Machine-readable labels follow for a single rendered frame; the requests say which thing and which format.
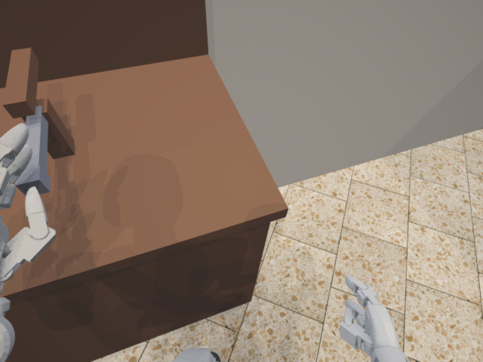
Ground counter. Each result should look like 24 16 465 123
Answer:
0 0 288 362

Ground right robot forearm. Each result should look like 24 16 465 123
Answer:
371 346 410 362

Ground right robot hand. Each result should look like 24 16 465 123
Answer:
340 275 400 357

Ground left robot hand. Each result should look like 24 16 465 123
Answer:
0 123 56 295

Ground left robot forearm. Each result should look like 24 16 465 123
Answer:
0 297 15 362

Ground tap lever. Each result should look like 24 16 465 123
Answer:
15 106 51 195

